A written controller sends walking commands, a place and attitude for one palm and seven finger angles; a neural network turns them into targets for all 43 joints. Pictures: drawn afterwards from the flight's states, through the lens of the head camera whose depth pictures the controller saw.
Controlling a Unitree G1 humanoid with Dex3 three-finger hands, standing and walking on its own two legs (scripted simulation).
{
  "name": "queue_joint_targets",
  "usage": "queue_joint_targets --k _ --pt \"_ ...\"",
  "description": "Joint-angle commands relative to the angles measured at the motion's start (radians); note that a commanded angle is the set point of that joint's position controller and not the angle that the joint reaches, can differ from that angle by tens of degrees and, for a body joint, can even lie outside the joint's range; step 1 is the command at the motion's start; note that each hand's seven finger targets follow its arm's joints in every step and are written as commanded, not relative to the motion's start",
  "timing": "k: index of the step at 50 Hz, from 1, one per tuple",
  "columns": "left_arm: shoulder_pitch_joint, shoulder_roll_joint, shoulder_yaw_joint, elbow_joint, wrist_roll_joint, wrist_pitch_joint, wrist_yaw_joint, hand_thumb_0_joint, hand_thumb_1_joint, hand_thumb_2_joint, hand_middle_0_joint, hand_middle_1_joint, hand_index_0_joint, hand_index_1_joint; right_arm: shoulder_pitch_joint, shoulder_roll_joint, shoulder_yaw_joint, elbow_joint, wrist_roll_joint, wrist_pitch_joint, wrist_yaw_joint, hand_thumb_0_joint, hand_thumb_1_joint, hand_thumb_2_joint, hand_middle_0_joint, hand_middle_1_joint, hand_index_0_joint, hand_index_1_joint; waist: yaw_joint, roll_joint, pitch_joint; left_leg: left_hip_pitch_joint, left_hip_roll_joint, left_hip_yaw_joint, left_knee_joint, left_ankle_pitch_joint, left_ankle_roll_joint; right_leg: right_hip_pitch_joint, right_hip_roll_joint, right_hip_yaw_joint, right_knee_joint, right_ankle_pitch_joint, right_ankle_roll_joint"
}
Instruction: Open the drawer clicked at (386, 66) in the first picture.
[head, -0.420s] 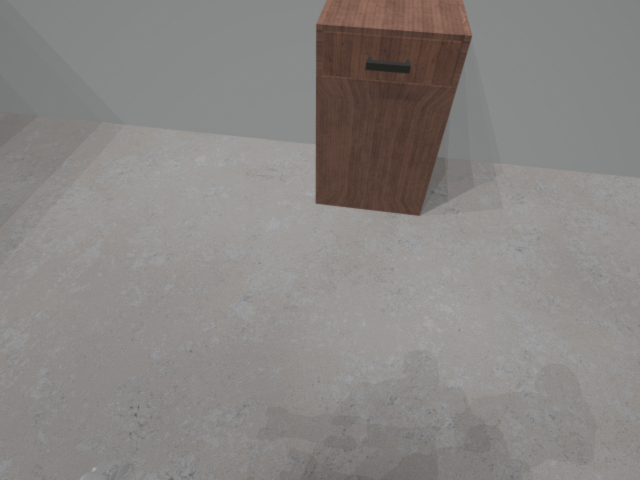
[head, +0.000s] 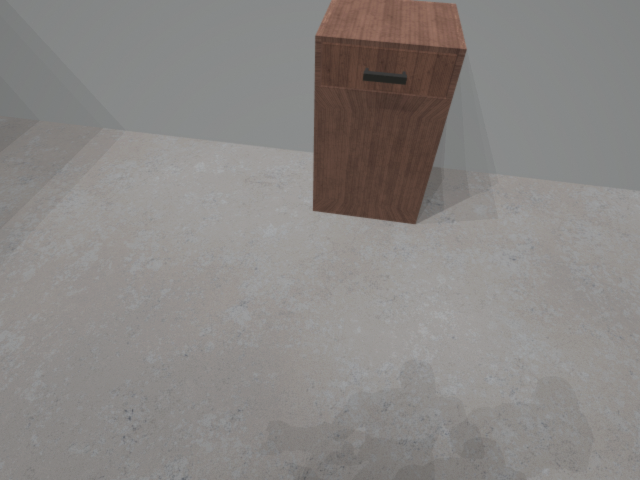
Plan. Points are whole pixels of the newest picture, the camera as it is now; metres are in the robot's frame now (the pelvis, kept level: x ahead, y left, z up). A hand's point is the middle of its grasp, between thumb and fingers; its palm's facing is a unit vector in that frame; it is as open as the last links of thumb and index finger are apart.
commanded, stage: stand and wait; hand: left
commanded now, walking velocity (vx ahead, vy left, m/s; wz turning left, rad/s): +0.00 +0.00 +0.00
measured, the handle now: (385, 74) +1.32 -0.13 -0.09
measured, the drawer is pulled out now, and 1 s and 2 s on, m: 0.00 0.00 0.00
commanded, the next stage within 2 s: look at it before walking up in 0.40 s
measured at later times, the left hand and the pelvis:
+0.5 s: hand out of the picture +0.06 +0.24 -0.15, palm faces -0.02 -0.94 -0.34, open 7.4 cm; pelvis -0.02 +0.00 +0.00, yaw +0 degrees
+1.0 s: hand out of the picture +0.04 +0.25 -0.16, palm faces -0.03 -0.94 -0.33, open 7.4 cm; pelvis -0.02 +0.00 +0.00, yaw +0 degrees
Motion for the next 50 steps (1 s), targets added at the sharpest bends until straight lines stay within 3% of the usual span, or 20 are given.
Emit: queue_joint_targets --k 1,21,39,50 --pt "-0.051 0.216 0.046 -0.065 -0.005 -0.023 0.009 0.0 0.9 0.9 -0.2 -0.3 -0.2 -0.3 -0.049 -0.207 -0.041 -0.055 0.0 -0.028 -0.018 0.0 -0.9 -0.9 0.2 0.3 0.2 0.3 -0.009 0.011 -0.079 0.028 0.108 -0.07 -0.065 0.24 0.041 0.018 -0.114 0.092 -0.074 0.249 -0.036" --pt "-0.048 0.22 0.04 -0.018 -0.004 -0.022 0.005 0.0 0.9 0.9 -0.2 -0.3 -0.2 -0.3 -0.017 -0.216 -0.033 0.004 0.003 -0.029 -0.012 0.0 -0.9 -0.9 0.2 0.3 0.2 0.3 -0.007 0.007 -0.043 0.005 0.114 -0.088 -0.118 0.144 0.037 0.001 -0.112 0.105 -0.127 0.122 -0.032" --pt "-0.039 0.218 0.039 -0.015 -0.002 -0.024 0.004 0.0 0.9 0.9 -0.2 -0.3 -0.2 -0.3 -0.012 -0.215 -0.032 0.008 0.005 -0.027 -0.01 0.0 -0.9 -0.9 0.2 0.3 0.2 0.3 -0.008 0.006 -0.033 0.005 0.112 -0.097 -0.126 0.123 0.035 -0.016 -0.112 0.109 -0.148 0.085 -0.029" --pt "-0.031 0.218 0.037 -0.008 -0.003 -0.026 0.004 0.0 0.9 0.9 -0.2 -0.3 -0.2 -0.3 -0.017 -0.216 -0.032 0.011 0.006 -0.028 -0.01 0.0 -0.9 -0.9 0.2 0.3 0.2 0.3 -0.008 0.013 -0.045 0.019 0.117 -0.094 -0.122 0.16 0.034 -0.005 -0.115 0.102 -0.144 0.135 -0.028"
